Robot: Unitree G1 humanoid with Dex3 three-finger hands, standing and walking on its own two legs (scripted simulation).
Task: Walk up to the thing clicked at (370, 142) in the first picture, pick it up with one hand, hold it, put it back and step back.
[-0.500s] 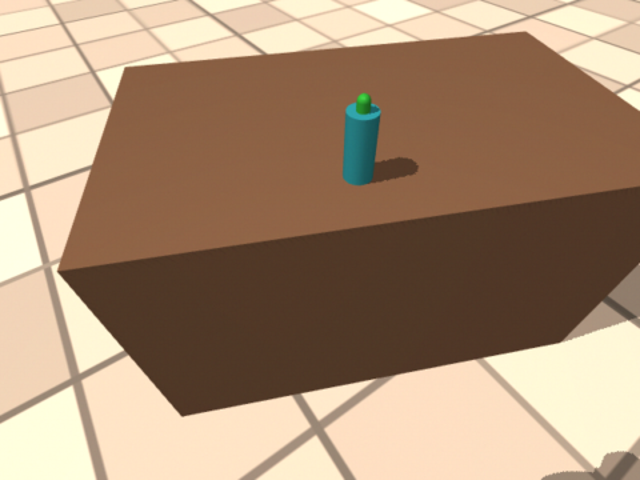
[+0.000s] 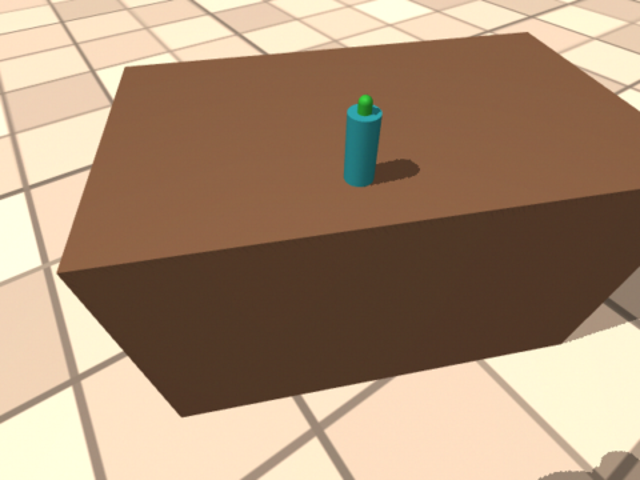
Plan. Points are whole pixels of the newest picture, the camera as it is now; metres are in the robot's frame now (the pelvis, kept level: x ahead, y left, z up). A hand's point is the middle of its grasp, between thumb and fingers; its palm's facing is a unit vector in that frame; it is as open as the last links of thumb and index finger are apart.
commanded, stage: stand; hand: right
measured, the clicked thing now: (362, 140) +0.68 -0.05 +0.06
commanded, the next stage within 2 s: walk up in 0.62 s
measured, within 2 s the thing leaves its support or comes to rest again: neither
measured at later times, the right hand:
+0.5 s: hand out of the picture +0.08 -0.25 -0.16, palm faces -0.04 +0.94 -0.33, open 7.4 cm
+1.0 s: hand out of the picture +0.15 -0.21 -0.16, palm faces -0.12 +0.90 -0.41, open 7.4 cm
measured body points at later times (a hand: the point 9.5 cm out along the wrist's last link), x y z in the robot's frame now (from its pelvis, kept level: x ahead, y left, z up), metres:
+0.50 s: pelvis +0.00 +0.00 +0.00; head +0.01 +0.00 +0.45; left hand +0.07 +0.30 -0.13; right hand +0.08 -0.29 -0.13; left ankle +0.00 +0.12 -0.75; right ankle +0.00 -0.13 -0.75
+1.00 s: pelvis +0.07 +0.07 -0.03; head +0.09 +0.09 +0.42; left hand +0.07 +0.42 -0.15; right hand +0.15 -0.26 -0.13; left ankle +0.10 +0.20 -0.75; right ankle +0.01 -0.10 -0.70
